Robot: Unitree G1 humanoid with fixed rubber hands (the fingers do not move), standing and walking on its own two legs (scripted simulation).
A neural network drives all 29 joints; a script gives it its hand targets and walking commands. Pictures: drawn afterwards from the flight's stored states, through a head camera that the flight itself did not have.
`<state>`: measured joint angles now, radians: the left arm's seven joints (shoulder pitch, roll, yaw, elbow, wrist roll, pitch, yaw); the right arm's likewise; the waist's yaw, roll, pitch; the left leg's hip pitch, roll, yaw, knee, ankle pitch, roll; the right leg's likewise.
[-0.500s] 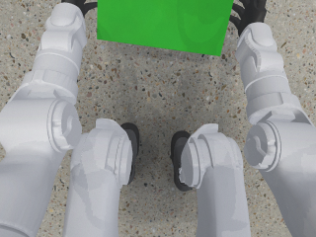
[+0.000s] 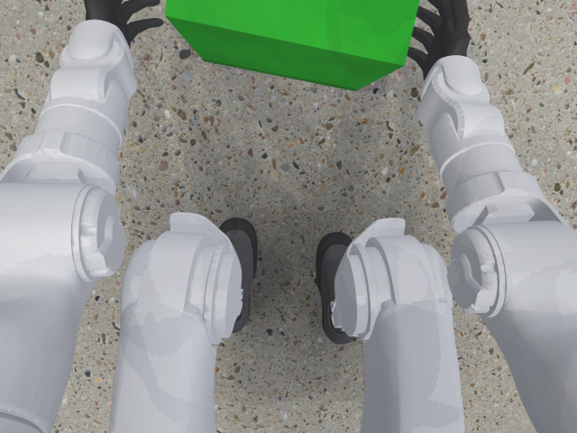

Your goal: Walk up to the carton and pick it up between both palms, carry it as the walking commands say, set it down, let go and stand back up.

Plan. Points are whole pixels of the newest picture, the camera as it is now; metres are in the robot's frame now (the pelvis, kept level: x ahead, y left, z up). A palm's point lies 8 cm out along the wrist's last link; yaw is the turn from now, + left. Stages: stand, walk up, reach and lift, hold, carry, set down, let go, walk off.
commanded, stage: set down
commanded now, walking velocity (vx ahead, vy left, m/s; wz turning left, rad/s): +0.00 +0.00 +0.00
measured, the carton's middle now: (294, 0) +0.58 +0.02 -0.26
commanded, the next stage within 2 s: let go in 1.40 s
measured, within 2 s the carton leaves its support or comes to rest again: neither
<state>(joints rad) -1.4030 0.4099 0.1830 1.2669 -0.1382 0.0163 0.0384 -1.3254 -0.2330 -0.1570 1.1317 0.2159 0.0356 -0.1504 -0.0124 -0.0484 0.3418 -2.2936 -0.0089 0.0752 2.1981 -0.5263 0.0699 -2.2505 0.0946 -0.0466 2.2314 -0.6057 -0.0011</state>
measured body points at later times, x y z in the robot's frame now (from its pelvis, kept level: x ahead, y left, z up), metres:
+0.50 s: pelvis -0.01 +0.00 +0.06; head +0.34 +0.03 +0.34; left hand +0.55 +0.24 -0.08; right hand +0.54 -0.17 -0.07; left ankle +0.12 +0.09 -0.33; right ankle +0.10 -0.10 -0.33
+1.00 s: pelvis +0.02 +0.00 +0.18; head +0.34 +0.03 +0.49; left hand +0.55 +0.24 +0.08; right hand +0.54 -0.19 +0.09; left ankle +0.12 +0.09 -0.33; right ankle +0.10 -0.10 -0.33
